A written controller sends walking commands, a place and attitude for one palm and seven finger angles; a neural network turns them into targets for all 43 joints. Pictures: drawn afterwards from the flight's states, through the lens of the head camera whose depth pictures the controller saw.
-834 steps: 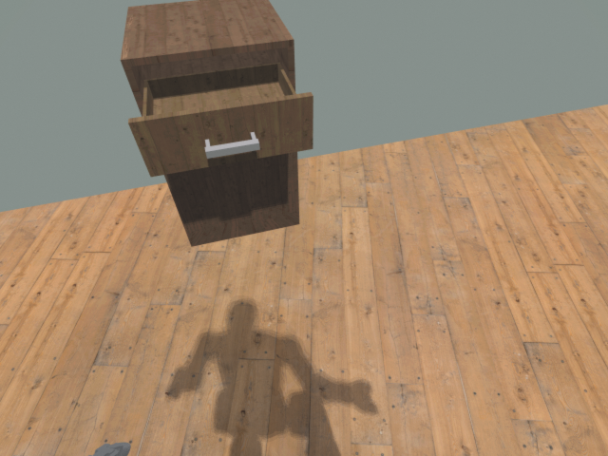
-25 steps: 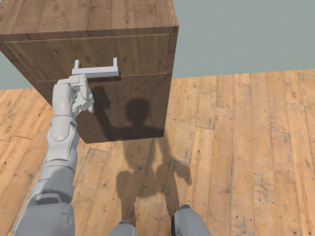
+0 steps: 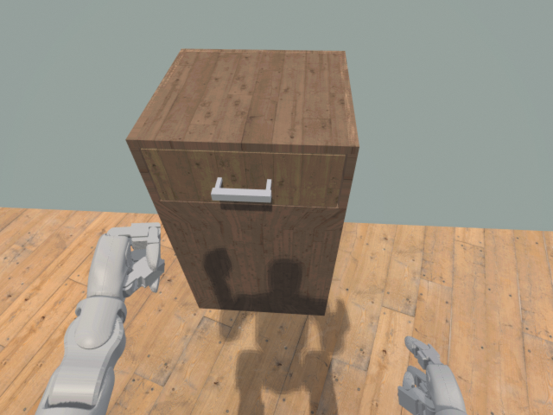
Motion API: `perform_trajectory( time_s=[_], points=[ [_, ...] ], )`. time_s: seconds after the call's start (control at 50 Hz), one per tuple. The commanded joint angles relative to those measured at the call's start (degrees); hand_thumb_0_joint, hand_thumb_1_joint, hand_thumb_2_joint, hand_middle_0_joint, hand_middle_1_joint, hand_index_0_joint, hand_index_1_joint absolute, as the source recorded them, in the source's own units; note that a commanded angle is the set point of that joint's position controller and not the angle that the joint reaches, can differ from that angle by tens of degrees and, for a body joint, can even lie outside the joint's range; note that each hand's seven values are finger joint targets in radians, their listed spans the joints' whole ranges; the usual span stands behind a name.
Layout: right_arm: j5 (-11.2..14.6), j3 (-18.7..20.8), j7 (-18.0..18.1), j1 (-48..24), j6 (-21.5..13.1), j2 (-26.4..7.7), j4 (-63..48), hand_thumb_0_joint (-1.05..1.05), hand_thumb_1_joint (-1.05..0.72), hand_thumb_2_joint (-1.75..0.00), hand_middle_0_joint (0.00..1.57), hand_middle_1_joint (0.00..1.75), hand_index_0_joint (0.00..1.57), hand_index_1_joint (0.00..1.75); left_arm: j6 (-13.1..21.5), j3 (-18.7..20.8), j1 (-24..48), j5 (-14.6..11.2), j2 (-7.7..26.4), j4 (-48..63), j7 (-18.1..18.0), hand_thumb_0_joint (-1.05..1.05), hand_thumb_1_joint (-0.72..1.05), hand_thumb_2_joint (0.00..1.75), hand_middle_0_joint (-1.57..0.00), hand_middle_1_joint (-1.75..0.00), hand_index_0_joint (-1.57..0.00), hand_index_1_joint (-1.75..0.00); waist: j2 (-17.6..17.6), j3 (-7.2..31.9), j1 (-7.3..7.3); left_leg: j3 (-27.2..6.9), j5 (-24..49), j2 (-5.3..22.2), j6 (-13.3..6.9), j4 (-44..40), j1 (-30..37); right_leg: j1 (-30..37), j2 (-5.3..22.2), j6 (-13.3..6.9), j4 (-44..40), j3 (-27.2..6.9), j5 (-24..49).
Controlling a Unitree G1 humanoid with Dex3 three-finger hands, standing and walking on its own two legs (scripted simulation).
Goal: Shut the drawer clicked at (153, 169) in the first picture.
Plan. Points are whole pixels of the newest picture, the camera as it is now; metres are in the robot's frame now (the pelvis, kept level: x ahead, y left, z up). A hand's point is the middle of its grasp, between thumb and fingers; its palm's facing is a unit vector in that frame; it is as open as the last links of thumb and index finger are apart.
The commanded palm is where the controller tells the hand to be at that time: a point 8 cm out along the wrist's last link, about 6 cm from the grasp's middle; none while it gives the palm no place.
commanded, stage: draw the hand back to the body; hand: left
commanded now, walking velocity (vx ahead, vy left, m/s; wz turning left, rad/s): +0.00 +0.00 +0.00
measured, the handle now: (242, 188) +0.58 +0.12 -0.05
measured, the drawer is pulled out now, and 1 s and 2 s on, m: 0.00 0.00 0.00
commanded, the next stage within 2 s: step back with the hand held close in 0.62 s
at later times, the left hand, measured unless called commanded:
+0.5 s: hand (24, 313) +0.17 +0.25 +0.18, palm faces +0.42 -0.80 -0.42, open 3.2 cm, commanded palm +0.13 +0.28 +0.19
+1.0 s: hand (44, 326) +0.17 +0.25 +0.16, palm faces +0.31 -0.82 -0.49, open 3.2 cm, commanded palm +0.11 +0.29 +0.19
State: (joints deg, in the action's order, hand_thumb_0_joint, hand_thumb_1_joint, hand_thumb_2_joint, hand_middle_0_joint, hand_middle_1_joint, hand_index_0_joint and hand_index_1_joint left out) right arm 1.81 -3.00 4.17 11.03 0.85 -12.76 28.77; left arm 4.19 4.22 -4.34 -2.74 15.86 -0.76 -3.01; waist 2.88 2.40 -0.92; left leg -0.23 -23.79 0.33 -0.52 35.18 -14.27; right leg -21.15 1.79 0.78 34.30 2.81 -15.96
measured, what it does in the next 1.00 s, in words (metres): stands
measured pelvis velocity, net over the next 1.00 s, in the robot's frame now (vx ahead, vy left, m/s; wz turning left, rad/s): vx -0.03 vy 0.01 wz -0.02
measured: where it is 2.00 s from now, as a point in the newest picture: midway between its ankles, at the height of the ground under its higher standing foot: outside the picture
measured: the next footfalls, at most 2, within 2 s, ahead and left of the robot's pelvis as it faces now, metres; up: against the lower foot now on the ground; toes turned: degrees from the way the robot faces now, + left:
none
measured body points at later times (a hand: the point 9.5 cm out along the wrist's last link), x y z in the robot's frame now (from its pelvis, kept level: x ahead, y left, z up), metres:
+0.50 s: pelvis +0.00 +0.00 +0.01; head -0.03 -0.02 +0.46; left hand +0.15 +0.29 +0.21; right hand +0.19 -0.21 -0.07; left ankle -0.06 +0.11 -0.73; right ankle +0.02 -0.13 -0.73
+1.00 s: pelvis -0.03 +0.01 +0.01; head -0.01 +0.00 +0.46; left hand +0.15 +0.29 +0.18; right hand +0.14 -0.24 -0.07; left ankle -0.06 +0.11 -0.73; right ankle +0.02 -0.13 -0.73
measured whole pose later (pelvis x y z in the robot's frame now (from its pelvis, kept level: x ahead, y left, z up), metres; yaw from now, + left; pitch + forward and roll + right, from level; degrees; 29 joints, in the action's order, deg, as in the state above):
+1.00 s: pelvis -0.03 +0.01 +0.01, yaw -1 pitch +0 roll +0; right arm -0.9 0.2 4.3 10.7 -3.9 -13.9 33.7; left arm 10.7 19.7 -33.1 -1.3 19.7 26.6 -5.9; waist 2.6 -2.2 0.4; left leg 1.3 -16.6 -0.5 -1.3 25.9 -9.2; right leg -15.5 2.2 1.6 22.9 1.4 -7.3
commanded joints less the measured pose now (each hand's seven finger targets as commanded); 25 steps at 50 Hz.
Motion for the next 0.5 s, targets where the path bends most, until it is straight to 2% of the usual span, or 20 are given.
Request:
perform_trajectory(
  time_s=[0.0, 0.04, 0.1, 0.12, 0.18, 0.2, 0.22, 0.28, 0.34, 0.38, 0.4, 0.42, 0.44, 0.48],
  points=[
    [-0.64, 1.89, 0.91, -4.70, -4.17, -6.29, -7.02, 0.00, -0.90, -0.90, 0.20, 0.30, 0.20, 0.30, 2.24, 3.55, 7.60, 0.01, 7.07, 19.22, -1.57, 0.00, 0.90, 0.90, -1.40, -1.60, -1.40, -1.60, -0.52, 7.89, 0.16, 0.02, 22.93, 0.42, -0.79, -9.64, 2.27, 14.56, -1.26, -2.27, -6.30, 0.25, 15.02],
    [-1.02, 1.59, 0.89, -5.06, -4.86, -6.00, -6.42, 0.00, -0.90, -0.90, 0.20, 0.30, 0.20, 0.30, 1.91, 4.76, 4.32, 0.06, 7.39, 21.10, -1.88, 0.00, 0.90, 0.90, -1.40, -1.60, -1.40, -1.60, -1.22, 6.36, -0.33, 0.03, 22.82, 0.57, -0.71, -11.12, 3.33, 15.65, -1.24, -2.22, -7.41, 0.42, 14.92],
    [-1.69, 1.57, 0.85, -5.70, -5.98, -6.00, -5.50, 0.00, -0.90, -0.90, 0.20, 0.30, 0.20, 0.30, 1.91, 8.04, -0.79, 0.00, 9.58, 25.60, -2.22, 0.00, 0.90, 0.90, -1.40, -1.60, -1.40, -1.60, -0.35, 5.35, -1.18, 0.09, 24.53, 0.52, -0.69, -12.47, 4.35, 18.03, -1.24, -2.41, -8.87, 0.43, 16.29],
    [-1.78, 1.45, 0.76, -5.72, -6.24, -5.71, -5.48, 0.00, -0.90, -0.90, 0.20, 0.30, 0.20, 0.30, 2.01, 8.97, -2.35, -0.06, 9.87, 27.22, -2.33, 0.00, 0.90, 0.90, -1.40, -1.60, -1.40, -1.60, -1.34, 4.96, -1.40, -0.07, 25.43, 0.63, -0.62, -12.91, 4.44, 18.73, -1.18, -2.34, -9.00, 0.50, 16.85],
    [-2.18, 1.69, 0.49, -5.75, -7.32, -5.45, -5.10, 0.00, -0.90, -0.90, 0.20, 0.30, 0.20, 0.30, 2.29, 11.05, -6.25, 0.05, 10.53, 33.07, -2.47, 0.00, 0.90, 0.90, -1.40, -1.60, -1.40, -1.60, 1.31, 5.94, -1.82, 0.24, 29.00, 0.70, -0.30, -13.10, 6.37, 20.15, -1.10, -2.23, -9.45, 0.36, 18.93],
    [-2.39, 1.73, 0.30, -5.91, -7.76, -5.67, -4.56, 0.00, -0.90, -0.90, 0.20, 0.30, 0.20, 0.30, 2.19, 12.22, -8.26, -0.03, 11.27, 33.26, -2.49, 0.00, 0.90, 0.90, -1.40, -1.60, -1.40, -1.60, 1.90, 4.28, -2.03, 0.14, 28.39, 0.63, -0.31, -13.26, 5.87, 20.06, -1.27, -2.36, -10.21, 0.20, 18.70],
    [-2.33, 1.66, 0.18, -5.65, -7.97, -5.43, -4.42, 0.00, -0.90, -0.90, 0.20, 0.30, 0.20, 0.30, 2.32, 12.10, -9.43, 0.00, 10.60, 34.35, -2.47, 0.00, 0.90, 0.90, -1.40, -1.60, -1.40, -1.60, 1.51, 3.44, -1.87, -0.15, 29.17, 0.84, -0.06, -13.58, 5.84, 19.99, -1.26, -2.28, -10.07, 0.41, 18.55],
    [-2.48, 2.12, -0.06, -5.70, -8.94, -5.57, -4.20, 0.00, -0.90, -0.90, 0.20, 0.30, 0.20, 0.30, 2.79, 14.57, -13.17, -0.03, 11.63, 37.34, -2.63, 0.00, 0.90, 0.90, -1.40, -1.60, -1.40, -1.60, 0.23, 2.56, -2.23, -0.02, 28.60, 1.03, -0.15, -13.73, 5.84, 20.04, -1.33, -2.11, -10.43, 0.45, 18.20],
    [-2.35, 2.38, -0.12, -5.50, -9.62, -5.70, -3.96, 0.00, -0.90, -0.90, 0.20, 0.30, 0.20, 0.30, 3.12, 17.09, -17.08, -0.26, 12.60, 39.00, -2.73, 0.00, 0.90, 0.90, -1.40, -1.60, -1.40, -1.60, 1.45, 1.81, -2.76, -0.04, 27.20, 1.21, -0.05, -14.02, 5.57, 20.09, -1.35, -2.16, -10.68, 0.13, 16.91],
    [-2.30, 2.68, 0.00, -5.46, -10.18, -5.62, -3.93, 0.00, -0.90, -0.90, 0.20, 0.30, 0.20, 0.30, 3.64, 19.19, -19.50, -0.43, 13.52, 40.37, -2.95, 0.00, 0.90, 0.90, -1.40, -1.60, -1.40, -1.60, -0.01, 1.72, -3.11, 0.09, 26.27, 1.25, -0.16, -13.98, 5.42, 20.33, -1.32, -2.15, -10.78, 0.07, 16.79],
    [-2.26, 2.79, 0.24, -5.85, -10.47, -5.81, -3.79, 0.00, -0.90, -0.90, 0.20, 0.30, 0.20, 0.30, 3.61, 20.50, -20.77, -0.44, 14.51, 40.41, -3.14, 0.00, 0.90, 0.90, -1.40, -1.60, -1.40, -1.60, 0.92, 0.89, -3.49, 0.16, 25.24, 1.26, -0.18, -14.01, 5.14, 20.10, -1.44, -2.29, -11.15, -0.25, 16.14],
    [-2.20, 2.74, 0.32, -5.61, -10.65, -5.61, -3.93, 0.00, -0.90, -0.90, 0.20, 0.30, 0.20, 0.30, 3.95, 21.43, -21.24, -0.58, 14.86, 41.72, -3.31, 0.00, 0.90, 0.90, -1.40, -1.60, -1.40, -1.60, 0.27, 1.12, -3.55, 0.04, 24.50, 1.29, -0.14, -14.17, 5.01, 20.34, -1.30, -2.23, -10.98, -0.21, 15.68],
    [-2.19, 2.68, 0.32, -5.63, -10.71, -5.49, -3.25, 0.00, -0.90, -0.90, 0.20, 0.30, 0.20, 0.30, 3.97, 19.34, -21.25, -0.28, 12.60, 39.96, -3.12, 0.00, 0.90, 0.90, -1.40, -1.60, -1.40, -1.60, 0.87, -1.22, -2.95, 0.24, 22.88, 1.26, -0.21, -14.33, 4.65, 18.64, -1.28, -2.23, -11.21, -0.19, 14.04],
    [-2.12, 2.83, 0.35, -5.35, -10.92, -5.82, -2.78, 0.00, -0.90, -0.90, 0.20, 0.30, 0.20, 0.30, 3.87, 17.22, -19.32, -0.24, 10.62, 38.41, -3.03, 0.00, 0.90, 0.90, -1.40, -1.60, -1.40, -1.60, -1.24, -4.43, -2.12, 0.17, 19.00, 1.35, -0.68, -14.57, 3.95, 16.23, -1.16, -2.12, -12.29, -0.19, 10.37]
  ],
)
